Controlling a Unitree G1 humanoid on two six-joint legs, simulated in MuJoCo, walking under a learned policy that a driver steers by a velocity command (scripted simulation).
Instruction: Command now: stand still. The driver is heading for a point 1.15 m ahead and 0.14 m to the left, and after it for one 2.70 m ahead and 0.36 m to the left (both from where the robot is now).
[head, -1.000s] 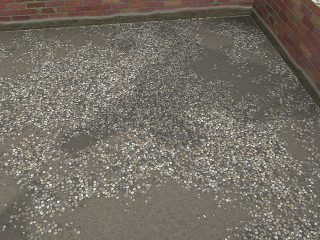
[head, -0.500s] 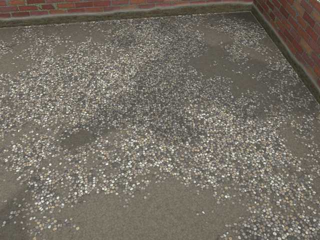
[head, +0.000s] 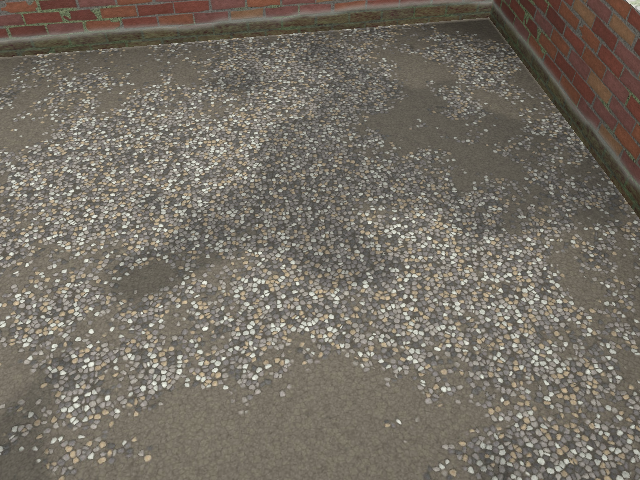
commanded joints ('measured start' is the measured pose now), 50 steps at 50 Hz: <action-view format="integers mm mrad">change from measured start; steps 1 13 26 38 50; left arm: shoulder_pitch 4 5 -124 -282 -362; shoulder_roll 79 68 68 99 119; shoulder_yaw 21 13 -30 -53 -61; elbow -64 -54 -200 -286 -311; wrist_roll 0 3 40 58 57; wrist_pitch -12 -12 -40 -41 -48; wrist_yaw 2 3 -4 -14 -30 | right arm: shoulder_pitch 67 59 -5 -127 -193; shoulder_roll -93 -68 -94 -121 -135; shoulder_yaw -20 -4 31 45 47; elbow -34 -26 -168 -298 -363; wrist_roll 0 -6 -55 -74 -75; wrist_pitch -9 -22 -53 -65 -75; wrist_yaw -1 -8 12 34 43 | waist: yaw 0 -1 -24 -18 -21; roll -6 -3 21 6 6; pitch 25 65 -35 -78 -104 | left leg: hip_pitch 74 51 119 66 22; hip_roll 78 62 64 81 100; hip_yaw -108 -107 -109 -131 -152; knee -61 -115 9 60 61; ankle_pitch -19 -166 150 171 62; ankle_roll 53 43 50 20 6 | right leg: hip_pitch -104 -106 -78 -32 -30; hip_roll -67 -49 -23 -56 -75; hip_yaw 40 33 -5 28 56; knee -51 -118 17 55 44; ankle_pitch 151 -34 272 337 268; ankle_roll -59 -51 -45 -43 -42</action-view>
